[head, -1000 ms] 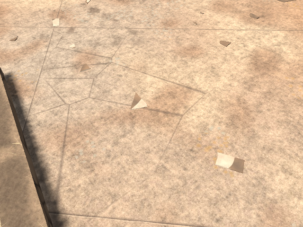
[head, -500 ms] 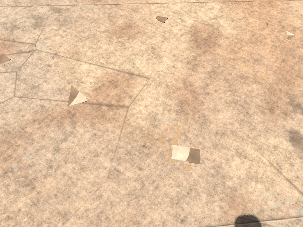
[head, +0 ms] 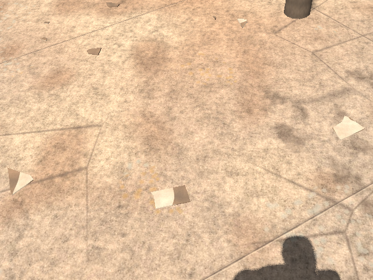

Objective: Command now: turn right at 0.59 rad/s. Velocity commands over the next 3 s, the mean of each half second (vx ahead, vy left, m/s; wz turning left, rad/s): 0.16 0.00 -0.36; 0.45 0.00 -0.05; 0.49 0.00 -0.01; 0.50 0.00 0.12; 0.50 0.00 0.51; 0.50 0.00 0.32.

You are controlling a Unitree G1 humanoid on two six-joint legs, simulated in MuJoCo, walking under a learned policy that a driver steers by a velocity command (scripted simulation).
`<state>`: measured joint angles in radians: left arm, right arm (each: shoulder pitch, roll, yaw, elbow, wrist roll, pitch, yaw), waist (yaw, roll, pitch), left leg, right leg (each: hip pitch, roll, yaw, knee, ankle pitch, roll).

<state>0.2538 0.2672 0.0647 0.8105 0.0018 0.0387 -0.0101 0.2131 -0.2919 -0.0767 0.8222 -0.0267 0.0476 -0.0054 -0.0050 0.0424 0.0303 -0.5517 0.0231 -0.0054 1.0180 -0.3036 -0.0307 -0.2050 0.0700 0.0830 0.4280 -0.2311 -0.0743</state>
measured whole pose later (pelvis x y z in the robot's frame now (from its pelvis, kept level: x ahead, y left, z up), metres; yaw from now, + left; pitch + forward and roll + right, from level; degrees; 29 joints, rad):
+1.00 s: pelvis +0.28 -0.07 +0.00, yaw -10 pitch -1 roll +0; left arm 0.26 0.23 0.03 0.95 0.02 -0.07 -0.01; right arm 0.29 -0.25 -0.05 0.93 -0.03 -0.04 0.03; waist -0.01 0.04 0.05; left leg -0.49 0.07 0.00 1.07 -0.27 0.06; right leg -0.15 0.08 -0.07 0.34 -0.19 -0.10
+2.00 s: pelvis +0.83 -0.16 -0.01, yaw -4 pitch +0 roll +0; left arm 0.10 0.21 0.04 0.89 0.03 -0.08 0.00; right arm 0.38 -0.21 -0.05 1.02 0.00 -0.06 -0.01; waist -0.05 0.02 0.06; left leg -0.28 -0.01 0.00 1.10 -0.37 0.10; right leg -0.33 0.01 -0.13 0.49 -0.15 -0.07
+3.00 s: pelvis +1.36 -0.07 -0.02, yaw +21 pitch +1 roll +0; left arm 0.03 0.23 0.02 0.76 0.03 -0.05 -0.02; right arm 0.47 -0.25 -0.04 0.98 -0.02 -0.07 -0.02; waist -0.07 -0.01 0.04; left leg 0.13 -0.11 -0.09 0.33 -0.44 0.11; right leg -0.47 0.01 -0.07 0.52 -0.09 -0.08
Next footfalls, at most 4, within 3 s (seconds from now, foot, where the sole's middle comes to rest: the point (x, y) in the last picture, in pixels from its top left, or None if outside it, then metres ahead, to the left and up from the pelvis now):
0.30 left None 0.07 0.12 -0.78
0.78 right None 0.31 -0.14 -0.78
1.34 left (218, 233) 0.66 -0.03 -0.78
1.88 right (267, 171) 0.93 -0.25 -0.78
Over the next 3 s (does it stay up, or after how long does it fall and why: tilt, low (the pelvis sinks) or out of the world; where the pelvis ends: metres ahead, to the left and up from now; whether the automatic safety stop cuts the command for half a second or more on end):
stays up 1.36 -0.07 -0.02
